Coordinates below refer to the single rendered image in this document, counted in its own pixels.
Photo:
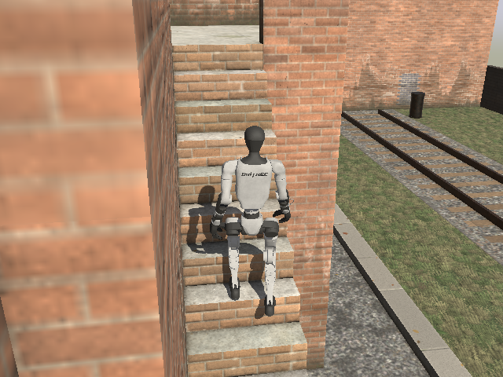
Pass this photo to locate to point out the stairs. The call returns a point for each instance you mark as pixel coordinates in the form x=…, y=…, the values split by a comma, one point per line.
x=219, y=92

